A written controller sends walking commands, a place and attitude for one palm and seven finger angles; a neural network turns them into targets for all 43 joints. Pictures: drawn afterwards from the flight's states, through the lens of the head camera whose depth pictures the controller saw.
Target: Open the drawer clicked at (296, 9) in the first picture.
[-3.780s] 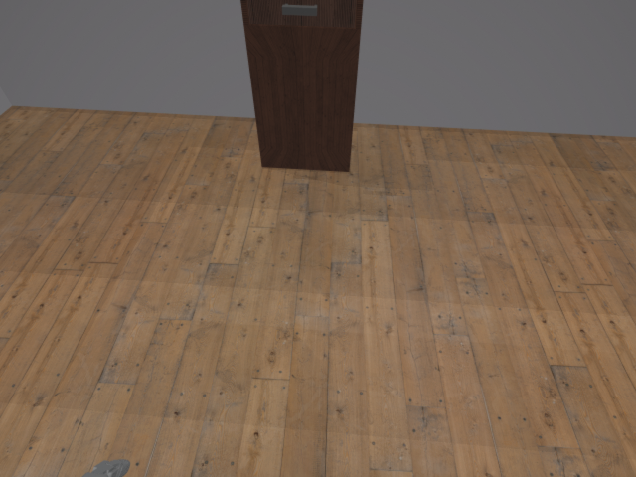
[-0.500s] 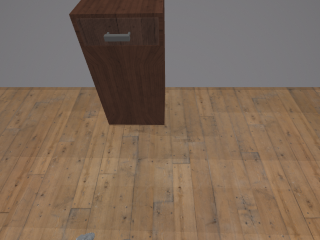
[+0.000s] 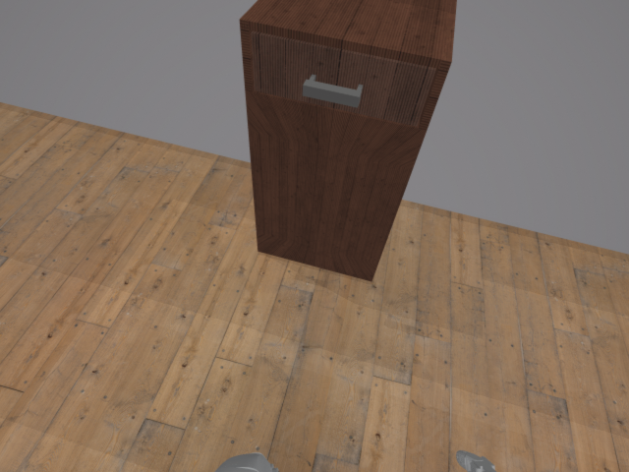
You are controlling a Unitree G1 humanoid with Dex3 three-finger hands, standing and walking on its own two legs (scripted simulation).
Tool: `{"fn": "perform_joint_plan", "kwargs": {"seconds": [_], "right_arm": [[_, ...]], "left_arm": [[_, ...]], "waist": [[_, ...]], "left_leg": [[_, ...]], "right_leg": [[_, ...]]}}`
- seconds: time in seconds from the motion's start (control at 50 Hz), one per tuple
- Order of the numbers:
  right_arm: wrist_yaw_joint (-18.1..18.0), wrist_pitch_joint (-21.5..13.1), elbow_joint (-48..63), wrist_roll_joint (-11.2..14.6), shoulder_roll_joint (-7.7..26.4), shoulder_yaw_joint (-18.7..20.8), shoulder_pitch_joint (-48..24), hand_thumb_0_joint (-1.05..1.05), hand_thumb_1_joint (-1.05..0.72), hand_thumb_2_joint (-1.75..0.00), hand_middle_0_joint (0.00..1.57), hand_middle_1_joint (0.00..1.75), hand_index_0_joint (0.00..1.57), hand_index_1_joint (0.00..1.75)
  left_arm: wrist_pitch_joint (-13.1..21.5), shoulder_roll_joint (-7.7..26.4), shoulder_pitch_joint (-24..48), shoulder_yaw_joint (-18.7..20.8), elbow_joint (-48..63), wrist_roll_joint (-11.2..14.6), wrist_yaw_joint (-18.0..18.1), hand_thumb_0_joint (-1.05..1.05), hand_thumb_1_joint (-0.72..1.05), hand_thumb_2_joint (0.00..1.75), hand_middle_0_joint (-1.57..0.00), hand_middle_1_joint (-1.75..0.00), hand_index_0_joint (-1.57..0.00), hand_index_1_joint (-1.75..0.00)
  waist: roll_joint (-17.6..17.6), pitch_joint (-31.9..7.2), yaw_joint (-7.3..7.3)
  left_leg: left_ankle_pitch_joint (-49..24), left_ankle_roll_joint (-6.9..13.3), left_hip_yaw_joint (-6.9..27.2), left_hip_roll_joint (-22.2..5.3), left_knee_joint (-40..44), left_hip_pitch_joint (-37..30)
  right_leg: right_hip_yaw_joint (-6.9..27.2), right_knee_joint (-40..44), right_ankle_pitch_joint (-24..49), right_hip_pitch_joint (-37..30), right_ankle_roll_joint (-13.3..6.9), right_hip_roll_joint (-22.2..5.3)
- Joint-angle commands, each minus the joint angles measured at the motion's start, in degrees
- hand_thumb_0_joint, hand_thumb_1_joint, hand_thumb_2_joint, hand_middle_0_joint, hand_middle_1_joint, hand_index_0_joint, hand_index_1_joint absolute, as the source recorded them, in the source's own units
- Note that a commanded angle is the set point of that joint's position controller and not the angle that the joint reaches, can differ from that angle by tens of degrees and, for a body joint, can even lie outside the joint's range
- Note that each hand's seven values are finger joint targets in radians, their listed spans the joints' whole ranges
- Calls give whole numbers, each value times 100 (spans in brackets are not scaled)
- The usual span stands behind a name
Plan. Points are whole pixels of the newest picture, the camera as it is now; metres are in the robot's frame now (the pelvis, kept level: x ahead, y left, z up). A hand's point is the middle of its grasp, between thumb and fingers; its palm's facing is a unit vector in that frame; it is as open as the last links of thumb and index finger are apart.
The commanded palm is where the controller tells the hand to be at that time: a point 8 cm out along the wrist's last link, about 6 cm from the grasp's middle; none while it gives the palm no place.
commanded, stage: turn to face it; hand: left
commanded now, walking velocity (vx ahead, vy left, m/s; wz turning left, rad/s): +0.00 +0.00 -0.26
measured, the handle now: (334, 88) +0.87 +0.05 +0.01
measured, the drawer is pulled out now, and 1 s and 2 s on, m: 0.00 0.00 0.00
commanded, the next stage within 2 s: take the last steps up to it in 0.14 s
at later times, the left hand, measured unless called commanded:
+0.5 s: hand out of the picture +0.09 +0.15 -0.16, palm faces -0.03 -0.98 -0.18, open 7.3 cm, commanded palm none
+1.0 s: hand (276, 330) +0.35 +0.10 -0.16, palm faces -0.15 -0.97 -0.21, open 7.3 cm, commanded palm none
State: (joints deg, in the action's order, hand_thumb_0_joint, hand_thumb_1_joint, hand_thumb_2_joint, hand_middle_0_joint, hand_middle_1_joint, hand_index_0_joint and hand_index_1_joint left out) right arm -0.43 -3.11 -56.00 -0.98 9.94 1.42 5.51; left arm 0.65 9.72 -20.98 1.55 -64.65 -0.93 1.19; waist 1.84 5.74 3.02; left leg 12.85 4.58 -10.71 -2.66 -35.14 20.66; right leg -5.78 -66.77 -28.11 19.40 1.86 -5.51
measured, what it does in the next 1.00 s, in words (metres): walks ahead: right foot, then right foot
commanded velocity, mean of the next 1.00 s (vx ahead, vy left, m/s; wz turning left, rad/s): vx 0.22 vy -0.01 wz -0.09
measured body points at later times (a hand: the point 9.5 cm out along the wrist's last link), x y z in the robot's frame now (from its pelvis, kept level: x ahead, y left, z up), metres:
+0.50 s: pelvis +0.07 -0.02 +0.01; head +0.07 -0.02 +0.46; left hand +0.09 +0.21 -0.14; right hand +0.04 -0.25 -0.14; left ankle +0.07 +0.09 -0.70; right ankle +0.05 -0.13 -0.72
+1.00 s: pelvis +0.21 -0.06 +0.00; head +0.25 -0.09 +0.44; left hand +0.36 +0.15 -0.14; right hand +0.08 -0.24 -0.16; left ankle +0.10 +0.08 -0.69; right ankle +0.26 -0.17 -0.73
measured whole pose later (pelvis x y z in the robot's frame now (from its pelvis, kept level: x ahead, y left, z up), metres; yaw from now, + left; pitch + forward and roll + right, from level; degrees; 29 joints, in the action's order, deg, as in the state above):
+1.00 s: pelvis +0.21 -0.06 +0.00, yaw -7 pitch +0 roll +0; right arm -0.4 -1.7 -67.6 -0.8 6.7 2.0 25.4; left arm 3.8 9.4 -5.6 2.8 -57.9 -1.5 -0.9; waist -2.3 4.9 -3.1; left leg 29.8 -0.9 -5.6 -5.4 -47.5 8.7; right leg -9.2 -36.5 -13.4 21.6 -2.8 -3.1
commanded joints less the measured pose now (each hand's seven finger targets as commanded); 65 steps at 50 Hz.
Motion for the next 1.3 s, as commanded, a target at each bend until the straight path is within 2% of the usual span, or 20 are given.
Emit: {"fn": "perform_joint_plan", "kwargs": {"seconds": [0.0,0.18,0.24,0.32,0.44,0.52,0.56,0.58,0.66,0.74,0.84,0.88,0.9,0.94,0.96,1.0,1.06,1.22,1.26,1.28], "right_arm": [[-123,-26,-73,29,613,68,524,0,-90,-90,20,30,20,30],[-121,214,-194,-43,692,218,594,0,-90,-90,20,30,20,30],[-97,244,-246,-2,594,200,603,0,-90,-90,20,30,20,30],[30,317,-88,-35,298,101,526,0,-90,-90,20,30,20,30],[72,169,-187,-32,179,126,886,0,-90,-90,20,30,20,30],[-12,60,-561,-33,245,105,1970,0,-90,-90,20,30,20,30],[-90,37,-694,-108,971,272,2669,0,-90,-90,20,30,20,30],[-117,34,-748,-117,996,284,2802,0,-90,-90,20,30,20,30],[-166,-93,-638,-80,587,152,2259,0,-90,-90,20,30,20,30],[-171,-132,-795,-59,514,152,2390,0,-90,-90,20,30,20,30],[-118,-55,-884,-86,618,231,2315,0,-90,-90,20,30,20,30],[-109,-29,-896,-50,579,225,2214,0,-90,-90,20,30,20,30],[-71,-49,-900,-5,502,214,2176,0,-90,-90,20,30,20,30],[-39,-69,-563,81,109,117,2101,0,-90,-90,20,30,20,30],[-48,-11,-520,78,240,154,1767,0,-90,-90,20,30,20,30],[-30,25,-439,26,178,210,1316,0,-90,-90,20,30,20,30],[7,160,-562,-27,-33,153,1621,0,-90,-90,20,30,20,30],[84,130,-179,-13,83,79,830,0,-90,-90,20,30,20,30],[18,106,-339,-6,166,14,1081,0,-90,-90,20,30,20,30],[-22,51,-390,-21,484,37,1252,0,-90,-90,20,30,20,30]], "left_arm": [[-58,67,-509,32,167,15,11,0,90,90,-20,-30,-20,-30],[-215,12,70,75,493,-67,14,0,90,90,-20,-30,-20,-30],[-138,187,-148,98,435,-71,23,0,90,90,-20,-30,-20,-30],[22,928,-14,215,525,-30,31,0,90,90,-20,-30,-20,-30],[108,856,60,304,514,-63,-16,0,90,90,-20,-30,-20,-30],[69,633,353,282,518,19,-96,0,90,90,-20,-30,-20,-30],[59,191,716,209,795,26,-169,0,90,90,-20,-30,-20,-30],[48,296,1161,221,938,-51,-162,0,90,90,-20,-30,-20,-30],[99,192,1193,215,839,-60,-275,0,90,90,-20,-30,-20,-30],[56,45,1313,153,788,-30,-276,0,90,90,-20,-30,-20,-30],[97,84,1548,157,914,-34,-275,0,90,90,-20,-30,-20,-30],[149,240,936,220,714,-54,-252,0,90,90,-20,-30,-20,-30],[207,514,250,284,505,-67,-214,0,90,90,-20,-30,-20,-30],[292,1560,-1070,504,190,-15,-103,0,90,90,-20,-30,-20,-30],[296,1536,-806,486,217,27,-76,0,90,90,-20,-30,-20,-30],[262,859,164,344,478,20,-14,0,90,90,-20,-30,-20,-30],[349,474,542,195,554,-47,-11,0,90,90,-20,-30,-20,-30],[280,709,394,213,467,-46,-21,0,90,90,-20,-30,-20,-30],[182,598,533,135,421,6,30,0,90,90,-20,-30,-20,-30],[140,421,295,66,401,17,51,0,90,90,-20,-30,-20,-30]], "waist": [[-737,-796,-117],[-757,-363,-251],[-454,-374,-106],[1656,93,-32],[402,-204,-174],[3,-286,-567],[-1827,-42,-854],[-1890,264,-956],[-671,240,-581],[-827,18,-531],[-899,53,-520],[-704,-199,-200],[-358,-563,116],[1440,-1482,411],[1409,-1415,418],[236,-386,33],[371,-336,-401],[494,-366,-299],[299,-474,-478],[-390,-801,-425]], "left_leg": [[-2706,333,858,-1516,1893,-650],[-193,390,971,-1596,2009,-526],[428,-14,716,-1273,1415,-267],[1407,-546,260,-217,-509,283],[1228,-512,423,-184,-538,337],[603,-479,403,-130,1052,-1509],[2105,251,2878,-1862,2507,-1887],[2259,520,3341,-2184,2907,-1727],[266,547,2130,-1762,2658,-1699],[-1417,406,1099,-1381,2381,-1895],[-1436,300,859,-1379,1997,-1621],[-1795,97,612,-1134,1189,-1327],[-1784,-72,415,-912,303,-834],[2181,-439,279,88,-2909,1224],[2127,-390,942,-134,-3625,1296],[1179,-367,1104,-538,-3748,1439],[690,-547,860,-534,-2770,750],[142,-565,545,-214,-189,-100],[-1149,-617,613,-180,966,-1083],[-2836,-522,961,-596,1049,-1750]], "right_leg": [[383,646,532,42,70,-264],[135,2639,755,-228,40,53],[205,3989,1552,-941,-18,79],[2523,6037,-859,-237,-1045,-1256],[1552,5379,577,-986,-1175,-942],[948,4509,13,160,-750,-298],[-112,2370,-40,1493,-329,545],[171,1375,-230,1926,-354,405],[422,874,702,1894,-285,-80],[69,1827,1126,1367,-172,-16],[-241,2993,1371,518,-261,194],[-450,3685,1782,-641,-329,417],[-178,3871,1975,-1755,-437,257],[2871,4717,3107,-3474,-1362,-2109],[2977,4962,2815,-2820,-1455,-2130],[2050,5208,2225,-1549,-1364,-1766],[717,5305,3327,-733,-1054,-1229],[429,5046,3348,-903,-1035,-973],[119,4402,3531,-755,-663,-563],[74,3958,2908,-582,-390,-273]]}}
